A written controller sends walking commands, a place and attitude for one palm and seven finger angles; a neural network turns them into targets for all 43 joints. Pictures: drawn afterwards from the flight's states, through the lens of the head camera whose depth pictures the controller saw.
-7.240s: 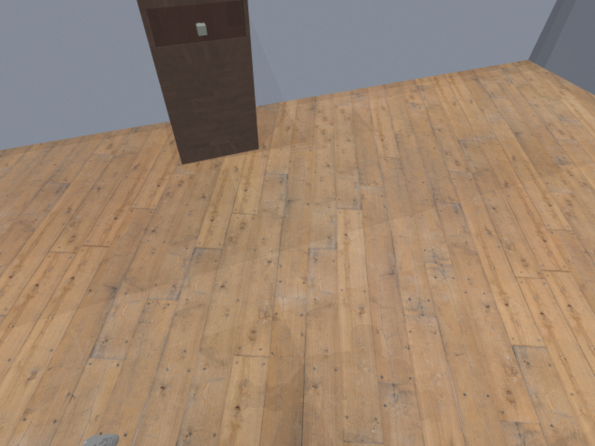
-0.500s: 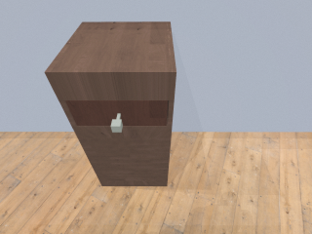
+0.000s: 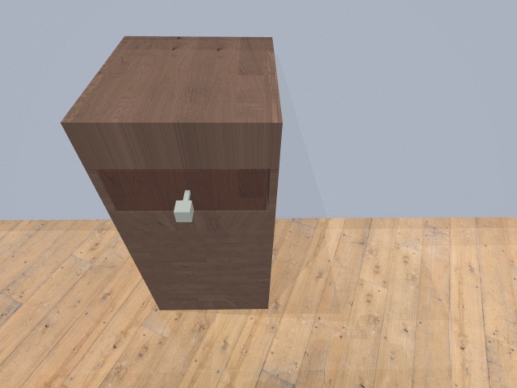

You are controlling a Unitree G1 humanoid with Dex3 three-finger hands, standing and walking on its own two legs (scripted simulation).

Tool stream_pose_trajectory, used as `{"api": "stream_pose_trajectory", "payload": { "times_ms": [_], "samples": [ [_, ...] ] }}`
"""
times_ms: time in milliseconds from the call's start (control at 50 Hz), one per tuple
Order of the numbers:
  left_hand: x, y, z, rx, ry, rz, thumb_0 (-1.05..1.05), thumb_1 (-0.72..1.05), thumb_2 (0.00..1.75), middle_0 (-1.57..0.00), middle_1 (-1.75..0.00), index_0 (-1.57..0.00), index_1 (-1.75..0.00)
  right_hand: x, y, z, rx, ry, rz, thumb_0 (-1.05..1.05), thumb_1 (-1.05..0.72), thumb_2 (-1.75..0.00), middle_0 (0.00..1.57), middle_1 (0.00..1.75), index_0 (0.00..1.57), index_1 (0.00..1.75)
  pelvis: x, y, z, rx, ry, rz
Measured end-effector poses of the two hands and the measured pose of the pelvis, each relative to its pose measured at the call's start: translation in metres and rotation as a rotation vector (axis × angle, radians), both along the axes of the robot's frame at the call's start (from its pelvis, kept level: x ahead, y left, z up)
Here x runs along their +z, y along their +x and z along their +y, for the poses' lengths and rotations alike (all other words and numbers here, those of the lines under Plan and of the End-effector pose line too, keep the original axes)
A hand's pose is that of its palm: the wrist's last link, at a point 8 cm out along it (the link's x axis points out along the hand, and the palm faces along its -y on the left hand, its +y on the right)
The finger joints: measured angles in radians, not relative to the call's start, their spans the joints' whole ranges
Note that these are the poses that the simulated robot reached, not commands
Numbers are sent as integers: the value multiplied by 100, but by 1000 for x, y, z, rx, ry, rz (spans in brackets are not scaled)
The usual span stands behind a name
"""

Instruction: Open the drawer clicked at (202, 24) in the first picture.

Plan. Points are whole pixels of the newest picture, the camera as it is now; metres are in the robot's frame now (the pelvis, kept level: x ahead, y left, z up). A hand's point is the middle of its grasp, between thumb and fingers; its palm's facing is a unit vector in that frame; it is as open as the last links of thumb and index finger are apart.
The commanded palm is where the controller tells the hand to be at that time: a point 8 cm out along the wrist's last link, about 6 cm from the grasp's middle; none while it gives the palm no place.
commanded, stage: raise the hand with hooked fingers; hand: left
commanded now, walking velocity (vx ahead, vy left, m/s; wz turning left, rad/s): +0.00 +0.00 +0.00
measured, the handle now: (185, 204) +0.52 +0.20 -0.08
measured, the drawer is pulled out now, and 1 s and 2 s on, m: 0.00 0.00 0.00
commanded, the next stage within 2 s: move the hooked fingers above the handle in 2.00 s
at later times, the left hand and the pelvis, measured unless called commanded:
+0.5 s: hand (135, 372) +0.16 +0.20 -0.06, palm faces -0.07 -0.20 -0.98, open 8.4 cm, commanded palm +0.14 +0.22 -0.02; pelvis +0.00 -0.01 -0.03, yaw -1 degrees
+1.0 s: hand (122, 307) +0.24 +0.23 -0.01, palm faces -0.03 -0.09 -1.00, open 11.4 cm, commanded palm +0.22 +0.23 +0.05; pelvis +0.04 -0.01 -0.02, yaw +2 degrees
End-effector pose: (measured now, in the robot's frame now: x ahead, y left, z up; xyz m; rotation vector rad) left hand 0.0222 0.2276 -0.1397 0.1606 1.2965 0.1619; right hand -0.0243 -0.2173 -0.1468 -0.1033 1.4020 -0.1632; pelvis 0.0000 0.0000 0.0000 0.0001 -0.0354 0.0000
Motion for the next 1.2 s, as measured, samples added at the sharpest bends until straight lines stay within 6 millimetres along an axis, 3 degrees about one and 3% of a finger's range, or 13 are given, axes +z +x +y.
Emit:
{"api": "stream_pose_trajectory", "payload": {
  "times_ms": [140, 220, 300, 360, 420, 500, 560, 620, 720, 840, 1020, 1120, 1200],
  "samples": [
    [1, -11, -3, -39, 13, 32, 1, 92, 90, -20, -30, -20, -30, 0, 5, 7, 11, 6, -17, 1, -91, -90, 20, 30, 20, 30, -1, 1, 2, -7, 2, -3],
    [62, 58, 9, -240, 271, -338, 2, 91, 89, -20, -31, -21, -32, 7, 49, -7, 23, -63, -305, 2, -92, -89, 20, 30, 20, 30, -6, 2, 3, -9, 20, 7],
    [125, 129, 10, -544, 623, -641, 2, 85, 86, -21, -34, -21, -35, 22, 116, -27, 112, -103, -549, 3, -93, -89, 20, 30, 20, 30, -13, -1, 1, 16, 27, 60],
    [154, 154, 2, -720, 860, -776, 1, 79, 84, -21, -38, -21, -38, 42, 170, -38, 170, -120, -681, 3, -92, -90, 20, 30, 20, 30, -18, 0, 0, 2, 33, 100],
    [155, 151, -10, -845, 957, -820, 1, 73, 82, -21, -41, -21, -42, 65, 219, -43, 221, -124, -755, 2, -92, -90, 20, 30, 20, 30, -22, 2, -2, -22, 40, 132],
    [135, 125, -19, -928, 993, -791, 0, 64, 78, -22, -47, -22, -48, 85, 273, -35, 330, -129, -808, 2, -91, -90, 19, 30, 20, 30, -30, 5, -6, -15, 42, 169],
    [120, 109, -15, -925, 1036, -751, 0, 56, 75, -23, -52, -24, -52, 86, 303, -20, 409, -122, -826, 2, -91, -90, 19, 30, 20, 30, -38, 8, -10, 7, 37, 204],
    [119, 111, -5, -893, 1111, -757, 0, 48, 72, -24, -56, -25, -57, 75, 321, -1, 462, -95, -827, 1, -91, -90, 19, 30, 20, 30, -48, 10, -13, 37, 26, 223],
    [142, 146, 9, -821, 1221, -790, 0, 36, 67, -26, -64, -27, -64, 50, 317, 31, 460, 10, -782, 1, -91, -90, 19, 30, 20, 30, -53, 16, -14, 59, 2, 203],
    [170, 186, 5, -833, 1167, -760, 0, 23, 61, -27, -73, -27, -73, 29, 271, 44, 367, 105, -637, 1, -90, -90, 20, 30, 20, 30, -36, 28, -12, 45, 4, 170],
    [187, 203, 8, -938, 1129, -773, 0, 3, 52, -28, -86, -29, -87, 14, 220, -1, 284, 8, -453, 2, -90, -89, 20, 30, 21, 30, -22, 37, -8, 34, 6, 165],
    [199, 213, 16, -900, 1172, -811, 0, -9, 47, -29, -94, -30, -94, 19, 221, -26, 253, -66, -448, 2, -90, -90, 20, 30, 20, 30, -20, 37, -5, 41, 5, 158],
    [210, 225, 19, -873, 1190, -829, 0, -18, 43, -29, -100, -30, -100, 30, 235, -31, 238, -89, -497, 2, -91, -90, 20, 30, 20, 30, -17, 36, -3, 45, 6, 140]
  ]
}}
